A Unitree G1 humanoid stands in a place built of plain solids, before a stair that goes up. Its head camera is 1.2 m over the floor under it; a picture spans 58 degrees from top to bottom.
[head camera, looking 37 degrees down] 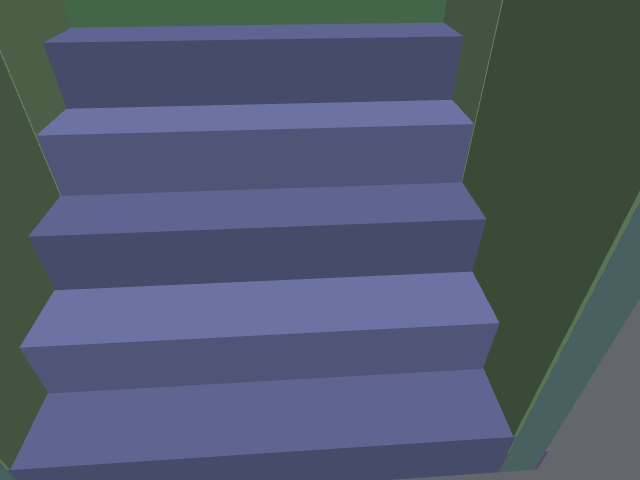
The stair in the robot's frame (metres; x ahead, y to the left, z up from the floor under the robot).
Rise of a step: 0.18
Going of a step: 0.20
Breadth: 1.20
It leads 4 degrees to the left of straight ahead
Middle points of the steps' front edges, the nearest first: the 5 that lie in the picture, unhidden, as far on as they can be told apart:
0.51 0.12 0.18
0.71 0.13 0.37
0.92 0.15 0.55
1.12 0.16 0.73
1.32 0.17 0.92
